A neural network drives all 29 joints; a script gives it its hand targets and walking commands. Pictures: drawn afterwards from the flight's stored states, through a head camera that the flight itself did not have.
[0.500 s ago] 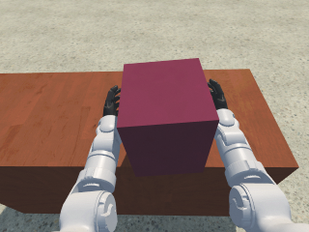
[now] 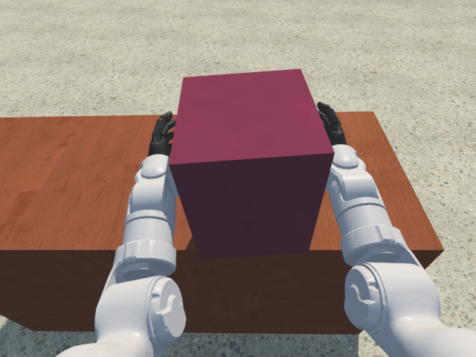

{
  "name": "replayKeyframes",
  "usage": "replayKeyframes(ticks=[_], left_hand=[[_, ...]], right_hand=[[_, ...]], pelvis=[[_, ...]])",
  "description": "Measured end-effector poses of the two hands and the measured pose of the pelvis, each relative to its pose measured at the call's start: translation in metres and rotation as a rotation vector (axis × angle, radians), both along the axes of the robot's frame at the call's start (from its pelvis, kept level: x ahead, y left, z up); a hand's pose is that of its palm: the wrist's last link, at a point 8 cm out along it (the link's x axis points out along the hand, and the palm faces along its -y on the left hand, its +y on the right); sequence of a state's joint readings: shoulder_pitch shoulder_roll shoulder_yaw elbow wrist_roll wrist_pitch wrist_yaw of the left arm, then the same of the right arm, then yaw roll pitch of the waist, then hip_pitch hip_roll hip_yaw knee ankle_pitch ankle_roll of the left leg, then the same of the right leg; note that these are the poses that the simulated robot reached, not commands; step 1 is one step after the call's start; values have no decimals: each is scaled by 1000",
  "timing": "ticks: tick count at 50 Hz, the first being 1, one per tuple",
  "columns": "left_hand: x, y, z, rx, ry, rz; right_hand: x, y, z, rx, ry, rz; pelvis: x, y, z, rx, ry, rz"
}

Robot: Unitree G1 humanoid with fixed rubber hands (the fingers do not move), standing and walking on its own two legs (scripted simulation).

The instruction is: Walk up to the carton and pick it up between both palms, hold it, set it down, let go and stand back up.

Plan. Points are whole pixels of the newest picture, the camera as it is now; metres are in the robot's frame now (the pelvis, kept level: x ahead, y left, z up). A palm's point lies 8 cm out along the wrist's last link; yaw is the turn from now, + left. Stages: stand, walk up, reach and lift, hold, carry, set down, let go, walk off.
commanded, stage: reach and lift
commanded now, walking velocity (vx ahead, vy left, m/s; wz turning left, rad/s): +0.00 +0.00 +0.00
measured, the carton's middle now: (248, 168) +0.41 -0.02 +0.11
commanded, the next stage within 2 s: hold in 1.40 s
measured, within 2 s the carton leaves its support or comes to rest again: neither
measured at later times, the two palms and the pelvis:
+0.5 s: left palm (136, 173) +0.35 +0.15 +0.18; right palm (335, 165) +0.35 -0.14 +0.17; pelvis -0.01 +0.01 +0.00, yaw +0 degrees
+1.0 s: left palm (134, 167) +0.35 +0.15 +0.19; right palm (335, 162) +0.36 -0.14 +0.17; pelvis +0.00 +0.01 +0.00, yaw -2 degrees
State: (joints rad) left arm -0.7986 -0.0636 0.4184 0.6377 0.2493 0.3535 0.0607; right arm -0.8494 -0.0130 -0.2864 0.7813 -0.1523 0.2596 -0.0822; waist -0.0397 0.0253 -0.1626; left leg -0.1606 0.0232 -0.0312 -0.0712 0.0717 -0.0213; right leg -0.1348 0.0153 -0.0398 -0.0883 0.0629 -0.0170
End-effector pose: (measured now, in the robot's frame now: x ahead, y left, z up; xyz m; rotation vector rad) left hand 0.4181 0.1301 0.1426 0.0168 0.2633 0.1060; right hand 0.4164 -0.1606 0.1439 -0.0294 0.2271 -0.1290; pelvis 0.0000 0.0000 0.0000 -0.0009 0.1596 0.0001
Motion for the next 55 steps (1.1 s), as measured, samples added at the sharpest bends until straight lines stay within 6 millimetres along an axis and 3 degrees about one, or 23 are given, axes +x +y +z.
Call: replayKeyframes(ticks=[14,25,30,37,44,55], left_hand=[[-32,12,21,18,-27,20],[-70,18,38,17,-39,13],[-78,17,38,8,-16,0],[-69,14,51,5,-36,-4],[-58,16,52,13,-30,-5],[-75,21,41,-10,-25,2]], right_hand=[[-27,13,16,3,-25,15],[-65,19,24,40,-40,5],[-78,17,20,53,-18,-13],[-71,14,32,51,-42,-19],[-57,16,35,52,-43,-3],[-71,21,18,57,-46,7]], pelvis=[[-6,7,1,0,-81,-7],[-15,11,2,-1,-156,-7],[-21,12,2,-1,-168,-13],[-23,12,2,-1,-150,-23],[-11,13,2,-3,-178,-32],[2,11,1,-3,-244,-29]])
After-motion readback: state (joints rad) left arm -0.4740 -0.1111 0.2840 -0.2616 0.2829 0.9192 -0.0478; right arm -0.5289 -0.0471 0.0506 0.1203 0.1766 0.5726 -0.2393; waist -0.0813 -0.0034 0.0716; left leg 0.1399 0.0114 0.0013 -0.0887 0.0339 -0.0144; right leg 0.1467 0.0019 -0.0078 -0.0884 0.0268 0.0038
